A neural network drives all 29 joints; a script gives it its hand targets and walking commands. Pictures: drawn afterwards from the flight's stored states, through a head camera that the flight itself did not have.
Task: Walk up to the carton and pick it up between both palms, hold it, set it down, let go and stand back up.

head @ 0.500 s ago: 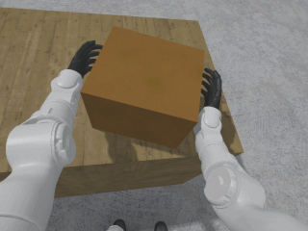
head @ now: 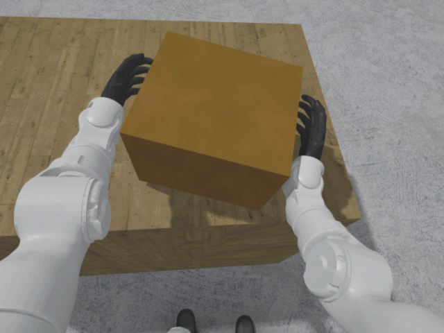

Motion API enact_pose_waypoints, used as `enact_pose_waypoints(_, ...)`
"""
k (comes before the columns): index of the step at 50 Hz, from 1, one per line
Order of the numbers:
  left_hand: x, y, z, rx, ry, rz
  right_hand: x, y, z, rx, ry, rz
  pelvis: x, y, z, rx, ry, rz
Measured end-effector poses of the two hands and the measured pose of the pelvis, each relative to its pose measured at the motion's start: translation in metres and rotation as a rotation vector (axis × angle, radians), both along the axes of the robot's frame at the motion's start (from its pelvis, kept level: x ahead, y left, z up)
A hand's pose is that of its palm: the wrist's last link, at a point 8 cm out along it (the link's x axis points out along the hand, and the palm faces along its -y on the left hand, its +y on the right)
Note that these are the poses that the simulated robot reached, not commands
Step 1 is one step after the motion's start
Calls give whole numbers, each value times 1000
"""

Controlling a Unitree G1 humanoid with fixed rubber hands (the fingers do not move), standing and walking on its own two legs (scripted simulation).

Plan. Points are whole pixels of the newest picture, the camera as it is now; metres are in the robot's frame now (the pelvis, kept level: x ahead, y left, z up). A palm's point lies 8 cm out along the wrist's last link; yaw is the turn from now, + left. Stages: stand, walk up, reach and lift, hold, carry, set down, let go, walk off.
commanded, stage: reach and lift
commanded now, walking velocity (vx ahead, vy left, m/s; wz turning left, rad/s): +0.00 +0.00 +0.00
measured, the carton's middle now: (216, 127) +0.48 +0.02 +0.02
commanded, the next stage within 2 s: none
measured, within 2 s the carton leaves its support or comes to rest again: leaves its support in 0.68 s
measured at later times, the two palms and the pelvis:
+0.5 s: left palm (115, 124) +0.45 +0.20 +0.06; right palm (313, 145) +0.42 -0.15 +0.05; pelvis +0.01 -0.01 +0.00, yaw +0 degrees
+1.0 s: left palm (122, 119) +0.42 +0.17 +0.11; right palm (340, 151) +0.38 -0.17 +0.09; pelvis -0.02 -0.01 +0.00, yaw -1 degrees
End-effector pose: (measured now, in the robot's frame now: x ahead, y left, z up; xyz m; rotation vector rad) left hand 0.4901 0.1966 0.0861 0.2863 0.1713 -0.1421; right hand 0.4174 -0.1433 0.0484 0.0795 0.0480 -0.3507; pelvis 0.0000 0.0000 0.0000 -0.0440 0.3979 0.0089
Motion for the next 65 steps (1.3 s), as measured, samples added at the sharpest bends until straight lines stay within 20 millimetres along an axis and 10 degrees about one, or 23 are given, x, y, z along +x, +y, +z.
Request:
enact_pose_waypoints(21,-35,8,-20,-54,10,132,6,1,1,-45,47,125,9,-7,4,7,-36,0)
enact_pose_waypoints(35,-66,-25,-21,-163,13,176,-20,-31,11,-97,82,148,-4,-14,3,14,-62,-25)
enact_pose_waypoints(65,-70,-12,51,-164,-40,133,-37,-17,70,1,68,96,-1,12,10,21,-342,-10)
